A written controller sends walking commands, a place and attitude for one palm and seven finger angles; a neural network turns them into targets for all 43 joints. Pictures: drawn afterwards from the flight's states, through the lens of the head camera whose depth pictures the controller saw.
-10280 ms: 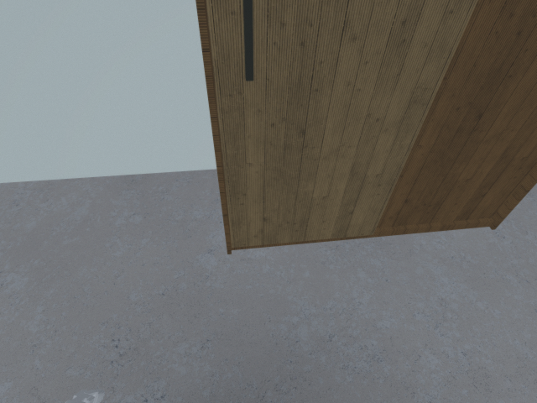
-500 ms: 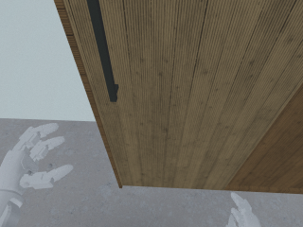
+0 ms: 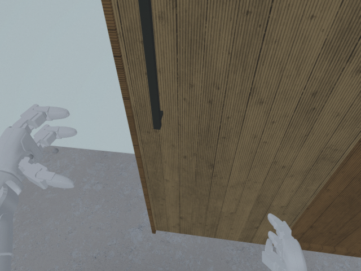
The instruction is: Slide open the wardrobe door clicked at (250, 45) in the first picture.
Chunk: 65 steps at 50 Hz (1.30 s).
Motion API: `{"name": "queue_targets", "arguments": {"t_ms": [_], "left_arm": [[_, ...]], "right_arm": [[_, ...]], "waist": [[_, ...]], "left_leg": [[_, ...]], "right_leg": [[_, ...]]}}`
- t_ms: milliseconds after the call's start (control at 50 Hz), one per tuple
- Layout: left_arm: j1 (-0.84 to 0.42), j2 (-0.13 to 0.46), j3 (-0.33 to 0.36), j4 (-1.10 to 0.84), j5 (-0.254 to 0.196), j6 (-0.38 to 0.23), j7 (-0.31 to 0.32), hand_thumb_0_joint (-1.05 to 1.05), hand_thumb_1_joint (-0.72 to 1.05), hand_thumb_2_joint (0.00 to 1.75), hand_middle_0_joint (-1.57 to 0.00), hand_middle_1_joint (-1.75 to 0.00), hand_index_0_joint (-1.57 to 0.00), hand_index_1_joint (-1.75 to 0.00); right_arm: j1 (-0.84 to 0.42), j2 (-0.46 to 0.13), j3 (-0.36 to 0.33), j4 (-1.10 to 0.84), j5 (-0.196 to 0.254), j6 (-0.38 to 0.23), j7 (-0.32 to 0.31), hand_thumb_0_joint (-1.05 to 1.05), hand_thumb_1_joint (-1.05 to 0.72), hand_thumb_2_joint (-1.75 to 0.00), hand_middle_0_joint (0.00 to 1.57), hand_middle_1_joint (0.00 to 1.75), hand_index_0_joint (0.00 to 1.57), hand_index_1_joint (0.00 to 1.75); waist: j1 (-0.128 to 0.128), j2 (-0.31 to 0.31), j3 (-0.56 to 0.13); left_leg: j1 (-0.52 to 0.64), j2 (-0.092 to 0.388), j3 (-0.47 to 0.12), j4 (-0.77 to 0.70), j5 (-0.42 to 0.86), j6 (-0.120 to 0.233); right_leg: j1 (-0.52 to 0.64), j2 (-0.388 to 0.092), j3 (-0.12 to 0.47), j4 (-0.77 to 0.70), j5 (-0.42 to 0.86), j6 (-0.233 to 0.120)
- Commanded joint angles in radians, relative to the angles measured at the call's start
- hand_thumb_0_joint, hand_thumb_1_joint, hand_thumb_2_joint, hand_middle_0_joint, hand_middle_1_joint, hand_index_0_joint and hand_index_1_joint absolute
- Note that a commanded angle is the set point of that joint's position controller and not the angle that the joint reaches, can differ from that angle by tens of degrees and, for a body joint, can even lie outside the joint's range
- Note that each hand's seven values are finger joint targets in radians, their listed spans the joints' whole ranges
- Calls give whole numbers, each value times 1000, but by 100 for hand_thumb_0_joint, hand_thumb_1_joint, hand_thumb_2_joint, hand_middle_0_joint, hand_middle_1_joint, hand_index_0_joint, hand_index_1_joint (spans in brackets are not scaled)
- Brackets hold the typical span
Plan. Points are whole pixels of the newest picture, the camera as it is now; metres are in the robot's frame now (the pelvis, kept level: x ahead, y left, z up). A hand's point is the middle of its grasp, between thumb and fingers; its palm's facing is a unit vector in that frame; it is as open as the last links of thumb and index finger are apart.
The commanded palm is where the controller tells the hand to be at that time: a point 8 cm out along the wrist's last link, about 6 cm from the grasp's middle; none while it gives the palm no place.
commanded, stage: raise the hand with hooked fingers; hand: left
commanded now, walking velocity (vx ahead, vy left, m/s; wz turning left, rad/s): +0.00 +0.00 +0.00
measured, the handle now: (154, 69) +0.48 +0.13 +0.24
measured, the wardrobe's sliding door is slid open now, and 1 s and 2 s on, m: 0.00 0.00 0.00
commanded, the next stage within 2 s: move the hooked fingers beside the handle in 0.78 s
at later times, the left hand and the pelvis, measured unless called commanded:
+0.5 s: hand (49, 117) +0.28 +0.28 +0.24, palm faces +0.07 -0.99 -0.12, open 14.0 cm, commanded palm +0.25 +0.32 +0.26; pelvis +0.00 +0.00 +0.00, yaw +0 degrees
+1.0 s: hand (57, 112) +0.30 +0.27 +0.24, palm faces +0.09 -0.99 -0.12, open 14.0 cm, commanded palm +0.27 +0.31 +0.25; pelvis +0.02 -0.01 +0.00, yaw +0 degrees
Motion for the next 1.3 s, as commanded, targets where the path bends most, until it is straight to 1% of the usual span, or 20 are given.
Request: {"name": "queue_targets", "arguments": {"t_ms": [0,60,120,200,260,340,360,400,440,500,580,740,760,800,860,940,1020,1140,1200,1280], "left_arm": [[-338,302,131,-184,-22,-5,-5,0,-50,30,-30,-120,-30,-120],[-420,321,127,-192,-15,26,-17,0,-50,30,-30,-120,-30,-120],[-465,347,139,-156,-15,59,-24,0,-50,30,-30,-120,-30,-120],[-521,390,150,-122,-8,101,-37,0,-50,30,-30,-120,-30,-120],[-609,402,140,-118,1,129,-45,0,-50,30,-30,-120,-30,-120],[-489,373,137,-23,-11,170,-70,0,-50,30,-30,-120,-30,-120],[-501,367,125,-43,-10,172,-74,0,-50,30,-30,-120,-30,-120],[-494,389,147,-77,-13,165,-66,0,-50,30,-30,-120,-30,-120],[-533,408,167,-136,-13,154,-56,0,-50,30,-30,-120,-30,-120],[-518,422,191,-159,-16,132,-34,0,-50,30,-30,-120,-30,-120],[-557,406,181,-192,-3,125,-17,0,-50,30,-30,-120,-30,-120],[-535,386,151,-154,1,158,-36,0,-50,30,-30,-120,-30,-120],[-536,389,156,-156,1,158,-36,0,-50,30,-30,-120,-30,-120],[-504,396,165,-140,-6,155,-38,0,-50,30,-30,-120,-30,-120],[-516,401,182,-147,-13,147,-39,0,-50,30,-30,-120,-30,-120],[-581,362,125,-97,-4,147,-34,0,-50,30,-30,-120,-30,-120],[-623,348,97,-137,9,133,-23,0,-50,30,-30,-120,-30,-120],[-613,342,108,-126,16,135,8,0,-50,30,-30,-120,-30,-120],[-580,355,128,-85,17,150,27,0,-50,30,-30,-120,-30,-120],[-641,328,96,-106,29,152,38,0,-50,30,-30,-120,-30,-120]], "right_arm": [[-147,-117,-42,-158,9,-37,-6,0,-90,-90,20,30,20,30],[-163,-118,-38,-164,15,-29,-4,0,-90,-90,20,30,20,30],[-168,-122,-35,-159,16,-22,-4,0,-90,-90,20,30,20,30],[-180,-126,-32,-159,21,-14,1,0,-90,-90,20,30,20,30],[-189,-132,-31,-163,27,-12,2,0,-90,-90,20,30,20,30],[-175,-142,-40,-170,30,4,16,0,-90,-90,20,30,20,30],[-183,-142,-40,-175,34,7,20,0,-90,-90,20,30,20,30],[-187,-141,-42,-182,32,12,25,0,-90,-90,20,30,20,30],[-194,-137,-43,-193,31,11,22,0,-90,-90,20,30,20,30],[-184,-133,-44,-185,25,9,18,0,-90,-90,20,30,20,30],[-181,-128,-45,-184,25,3,9,0,-90,-90,20,30,20,30],[-178,-133,-44,-180,29,12,9,0,-90,-90,20,30,20,30],[-181,-131,-45,-183,28,12,9,0,-90,-90,20,30,20,30],[-178,-131,-44,-180,27,15,11,0,-90,-90,20,30,20,30],[-184,-131,-45,-183,27,13,11,0,-90,-90,20,30,20,30],[-176,-132,-46,-170,29,16,8,0,-90,-90,20,30,20,30],[-180,-129,-47,-173,29,17,5,0,-90,-90,20,30,20,30],[-184,-123,-48,-174,26,26,6,0,-90,-90,20,30,20,30],[-177,-127,-51,-170,22,36,10,0,-90,-90,20,30,20,30],[-188,-124,-50,-182,25,42,9,0,-90,-90,20,30,20,30]], "waist": [[-8,41,-113],[-12,84,-135],[-14,45,-137],[-4,57,-130],[-14,77,-148],[-5,-26,-144],[-9,12,-143],[2,-6,-149],[-1,50,-187],[1,22,-179],[-13,98,-189],[-14,56,-183],[-13,73,-187],[-9,28,-172],[-10,27,-191],[-27,30,-167],[-29,38,-201],[-16,46,-218],[-6,-10,-202],[-17,56,-217]], "left_leg": [[203,-17,-69,-97,7,16],[221,-22,-69,-102,4,17],[222,-22,-71,-102,7,20],[221,-23,-74,-100,6,20],[236,-27,-76,-107,-4,20],[207,-27,-70,-85,44,25],[213,-27,-67,-84,38,23],[215,-25,-69,-76,61,22],[237,-30,-65,-70,68,23],[243,-24,-67,-68,79,23],[267,-25,-62,-73,85,21],[261,-26,-63,-65,119,24],[266,-26,-63,-65,113,23],[257,-24,-66,-61,114,25],[261,-27,-65,-55,126,26],[255,-26,-67,-53,111,25],[272,-27,-63,-47,123,28],[269,-26,-61,-47,148,25],[247,-25,-56,-40,157,28],[258,-26,-52,-40,157,24]], "right_leg": [[-150,22,35,-126,98,-6],[-157,18,32,-124,95,-6],[-150,13,36,-134,97,-6],[-152,8,45,-142,91,-9],[-165,8,34,-131,83,-7],[-164,5,36,-121,148,0],[-174,4,37,-117,137,-1],[-157,4,40,-117,155,-4],[-158,4,38,-105,163,-5],[-153,7,35,-110,164,-6],[-161,7,30,-98,179,-7],[-155,8,25,-93,232,-3],[-158,7,24,-93,223,-4],[-154,7,28,-102,225,-4],[-154,6,23,-88,249,-1],[-176,5,26,-89,235,0],[-168,0,33,-87,250,-1],[-146,-3,29,-74,277,-4],[-135,-4,32,-78,300,-1],[-145,-8,31,-62,294,-4]]}}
